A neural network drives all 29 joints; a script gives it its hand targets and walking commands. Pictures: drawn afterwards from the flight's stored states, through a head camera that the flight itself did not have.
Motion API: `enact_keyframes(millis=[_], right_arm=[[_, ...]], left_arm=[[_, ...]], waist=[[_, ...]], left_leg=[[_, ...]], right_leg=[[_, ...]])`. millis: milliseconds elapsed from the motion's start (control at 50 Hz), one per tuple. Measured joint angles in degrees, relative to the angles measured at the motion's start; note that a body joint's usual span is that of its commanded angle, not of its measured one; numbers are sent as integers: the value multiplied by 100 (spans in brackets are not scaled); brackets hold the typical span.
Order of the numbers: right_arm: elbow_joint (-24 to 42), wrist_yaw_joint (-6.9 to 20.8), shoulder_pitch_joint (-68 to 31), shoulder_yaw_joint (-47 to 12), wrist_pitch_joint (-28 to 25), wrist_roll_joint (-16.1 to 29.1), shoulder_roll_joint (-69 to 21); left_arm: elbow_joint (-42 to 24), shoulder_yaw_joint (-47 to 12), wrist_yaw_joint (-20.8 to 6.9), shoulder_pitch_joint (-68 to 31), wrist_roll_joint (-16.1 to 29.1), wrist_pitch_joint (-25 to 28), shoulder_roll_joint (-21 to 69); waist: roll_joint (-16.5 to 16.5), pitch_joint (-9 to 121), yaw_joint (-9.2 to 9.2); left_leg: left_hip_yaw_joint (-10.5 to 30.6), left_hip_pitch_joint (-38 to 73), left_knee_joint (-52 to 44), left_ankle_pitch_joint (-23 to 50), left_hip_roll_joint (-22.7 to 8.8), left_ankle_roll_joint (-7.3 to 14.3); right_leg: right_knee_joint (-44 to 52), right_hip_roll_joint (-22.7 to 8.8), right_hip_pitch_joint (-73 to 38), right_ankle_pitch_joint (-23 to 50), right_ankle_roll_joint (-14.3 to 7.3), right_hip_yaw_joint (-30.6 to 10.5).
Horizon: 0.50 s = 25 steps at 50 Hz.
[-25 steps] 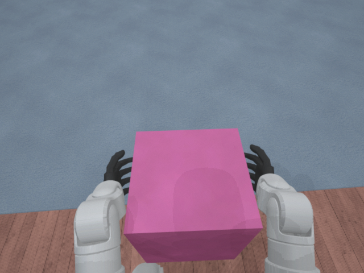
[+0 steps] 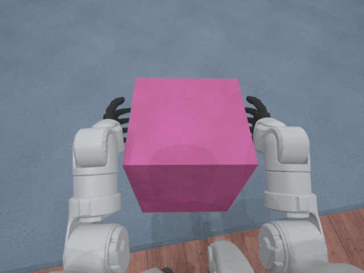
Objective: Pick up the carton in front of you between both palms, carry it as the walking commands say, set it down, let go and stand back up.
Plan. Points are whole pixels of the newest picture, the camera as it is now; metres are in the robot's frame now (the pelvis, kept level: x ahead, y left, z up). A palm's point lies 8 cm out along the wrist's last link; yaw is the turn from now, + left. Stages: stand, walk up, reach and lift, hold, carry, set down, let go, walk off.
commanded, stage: carry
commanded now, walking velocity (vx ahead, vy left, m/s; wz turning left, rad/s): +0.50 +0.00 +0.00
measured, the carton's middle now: (185, 151) +0.36 -0.01 +0.02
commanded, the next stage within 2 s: none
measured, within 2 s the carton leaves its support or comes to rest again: neither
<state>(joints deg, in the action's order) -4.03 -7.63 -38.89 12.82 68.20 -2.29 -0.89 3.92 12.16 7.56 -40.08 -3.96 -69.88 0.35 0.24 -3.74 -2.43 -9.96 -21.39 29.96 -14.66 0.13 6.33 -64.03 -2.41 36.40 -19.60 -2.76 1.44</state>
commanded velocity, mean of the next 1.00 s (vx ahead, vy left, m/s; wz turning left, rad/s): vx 0.50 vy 0.00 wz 0.00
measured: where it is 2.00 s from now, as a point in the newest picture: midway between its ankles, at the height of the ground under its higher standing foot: (177, 96)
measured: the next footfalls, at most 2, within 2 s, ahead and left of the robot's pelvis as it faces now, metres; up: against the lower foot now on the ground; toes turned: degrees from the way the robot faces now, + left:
right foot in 0.24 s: +0.31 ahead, -0.10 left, -0.03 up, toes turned -2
left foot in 0.62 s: +0.66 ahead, +0.03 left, -0.07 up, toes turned +7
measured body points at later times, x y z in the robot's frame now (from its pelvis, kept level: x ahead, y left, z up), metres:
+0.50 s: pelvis +0.36 -0.04 -0.02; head +0.44 -0.03 +0.42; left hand +0.71 +0.16 +0.06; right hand +0.75 -0.14 +0.07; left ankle +0.37 +0.07 -0.70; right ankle +0.30 -0.09 -0.75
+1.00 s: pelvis +0.70 -0.04 -0.08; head +0.78 -0.04 +0.37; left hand +1.08 +0.08 -0.01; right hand +1.06 -0.22 +0.00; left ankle +0.62 +0.02 -0.81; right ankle +0.84 -0.17 -0.77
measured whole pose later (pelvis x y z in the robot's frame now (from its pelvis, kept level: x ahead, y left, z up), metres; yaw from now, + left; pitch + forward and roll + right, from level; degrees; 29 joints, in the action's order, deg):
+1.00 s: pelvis +0.70 -0.04 -0.08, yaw +0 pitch +7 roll +0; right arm -1.5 -8.4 -34.6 12.0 64.4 -0.7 -2.4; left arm -3.1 14.7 7.4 -32.5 -5.5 -66.5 4.5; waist -0.2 -2.9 -6.7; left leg -7.2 -13.7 29.2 -22.3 1.9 4.8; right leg -45.2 -2.9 42.3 -8.8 -2.6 2.7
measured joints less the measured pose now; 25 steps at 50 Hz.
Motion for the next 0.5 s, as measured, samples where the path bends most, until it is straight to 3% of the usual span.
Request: enact_keyframes(millis=[120, 220, 260, 300, 340, 380, 440, 500], right_arm=[[508, 0, 93, 131, -101, -74, -202], [678, 2, 210, 33, -128, -92, -283], [576, 4, 226, -65, -125, -80, -216], [483, 4, 308, -94, -82, -41, -119], [473, 12, 392, -30, -29, 51, 31], [449, 20, 394, 22, -14, 105, 78], [518, 20, 299, 55, 5, 50, -24], [750, 25, 284, 103, -5, -62, -158]], left_arm=[[-581, 170, 0, 200, -34, 136, 198], [-933, 222, -3, 471, -10, 140, 257], [-887, 225, -8, 578, -10, 190, 282], [-701, 182, -13, 618, -54, 232, 345], [-426, 84, -12, 509, -154, 292, 437], [-375, -30, -13, 527, -197, 313, 436], [-626, -57, 26, 662, -76, 293, 363], [-794, 4, 58, 648, 75, 329, 319]], waist=[[21, -10, -11], [21, 246, -37], [-207, 295, -45], [-481, 231, -41], [-428, 116, 111], [-221, -11, 298], [-33, -161, 541], [-51, -160, 769]], left_leg=[[148, 770, -339, -486, 97, -133], [210, 1408, 20, -1404, 188, -308], [248, 1636, 427, -1837, 56, -348], [350, 1628, 1275, -1350, -245, -384], [704, 998, 3021, -1376, -207, -537], [891, 241, 4154, -1479, -28, -512], [893, -683, 3860, -1035, -2, -467], [868, -1321, 2678, 100, -76, -464]], right_leg=[[1994, 12, 189, 1024, 33, 172], [3045, 204, -257, 2260, -69, 398], [3236, 306, -554, 3505, -396, 560], [3331, 467, -961, 4312, -656, 834], [3163, 521, -1179, 3890, -815, 899], [3171, 492, -1404, 3532, -875, 844], [3407, 467, -1826, 3274, -856, 761], [3484, 529, -2258, 2915, -811, 748]])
